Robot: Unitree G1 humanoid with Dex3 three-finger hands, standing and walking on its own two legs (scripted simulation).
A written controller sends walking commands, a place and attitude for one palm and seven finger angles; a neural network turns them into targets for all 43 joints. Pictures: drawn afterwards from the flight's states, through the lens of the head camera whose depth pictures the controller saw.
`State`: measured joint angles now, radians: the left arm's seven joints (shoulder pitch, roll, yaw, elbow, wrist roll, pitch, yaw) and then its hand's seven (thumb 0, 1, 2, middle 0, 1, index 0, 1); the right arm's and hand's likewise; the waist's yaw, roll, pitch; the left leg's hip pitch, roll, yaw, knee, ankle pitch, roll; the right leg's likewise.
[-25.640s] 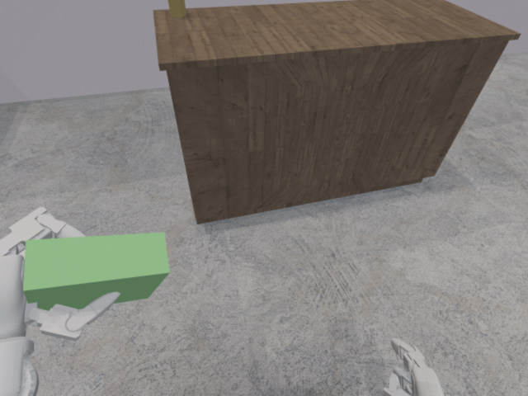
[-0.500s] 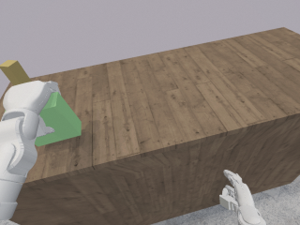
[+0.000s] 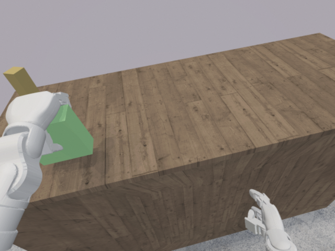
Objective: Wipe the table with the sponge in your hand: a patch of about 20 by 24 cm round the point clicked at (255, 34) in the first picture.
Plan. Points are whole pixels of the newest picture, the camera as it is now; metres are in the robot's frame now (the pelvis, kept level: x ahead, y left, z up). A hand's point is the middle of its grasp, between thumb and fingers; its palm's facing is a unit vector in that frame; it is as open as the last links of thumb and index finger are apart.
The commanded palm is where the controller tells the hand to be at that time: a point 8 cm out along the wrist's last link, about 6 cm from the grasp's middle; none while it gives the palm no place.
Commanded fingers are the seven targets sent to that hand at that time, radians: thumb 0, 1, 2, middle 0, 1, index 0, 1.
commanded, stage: move the sponge above the wiping area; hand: left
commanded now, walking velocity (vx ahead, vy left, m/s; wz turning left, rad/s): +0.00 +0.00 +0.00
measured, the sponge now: (60, 142) +0.28 +0.31 +0.14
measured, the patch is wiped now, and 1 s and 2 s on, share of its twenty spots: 0.00 0.00 0.15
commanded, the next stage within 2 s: lower the sponge onto the table in 0.22 s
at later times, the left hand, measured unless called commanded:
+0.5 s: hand (52, 128) +0.28 +0.30 +0.19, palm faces +0.08 +0.00 -1.00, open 9.3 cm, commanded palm +0.24 +0.30 +0.27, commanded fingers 0.00 0.10 1.30 -1.20 -1.60 -1.20 -1.60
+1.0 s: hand (56, 128) +0.29 +0.30 +0.18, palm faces +0.09 +0.00 -1.00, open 9.3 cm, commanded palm +0.25 +0.30 +0.25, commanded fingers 0.00 0.10 1.30 -1.20 -1.60 -1.20 -1.60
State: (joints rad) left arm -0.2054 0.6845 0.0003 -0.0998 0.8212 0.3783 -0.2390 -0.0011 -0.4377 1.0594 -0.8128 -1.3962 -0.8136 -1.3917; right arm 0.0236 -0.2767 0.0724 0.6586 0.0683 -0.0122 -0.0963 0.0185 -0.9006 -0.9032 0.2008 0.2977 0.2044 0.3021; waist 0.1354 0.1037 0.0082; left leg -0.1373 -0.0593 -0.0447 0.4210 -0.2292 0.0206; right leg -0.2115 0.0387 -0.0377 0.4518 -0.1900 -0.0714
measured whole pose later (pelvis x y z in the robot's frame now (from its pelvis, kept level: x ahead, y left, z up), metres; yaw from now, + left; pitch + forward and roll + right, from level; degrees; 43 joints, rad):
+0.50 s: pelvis -0.01 -0.01 +0.00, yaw +0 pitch -4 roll +1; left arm -0.19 0.70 0.02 -0.08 0.80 0.32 -0.23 0.00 -0.44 1.06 -0.81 -1.40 -0.81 -1.39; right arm 0.04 -0.28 0.06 0.66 0.07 -0.03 -0.11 0.02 -0.90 -0.90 0.20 0.30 0.20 0.30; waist 0.13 0.11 0.01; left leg -0.15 -0.05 -0.05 0.45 -0.24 0.01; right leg -0.22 0.05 -0.04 0.47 -0.19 -0.08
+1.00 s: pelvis -0.01 -0.01 +0.00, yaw -1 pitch -3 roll +1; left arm -0.21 0.68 0.02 0.00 0.81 0.30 -0.18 0.00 -0.44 1.06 -0.81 -1.40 -0.81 -1.39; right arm 0.05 -0.28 0.06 0.67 0.07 -0.02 -0.10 0.02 -0.90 -0.90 0.20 0.30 0.20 0.30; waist 0.12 0.10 0.01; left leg -0.15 -0.04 -0.04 0.45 -0.24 0.00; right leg -0.23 0.06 -0.04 0.48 -0.19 -0.09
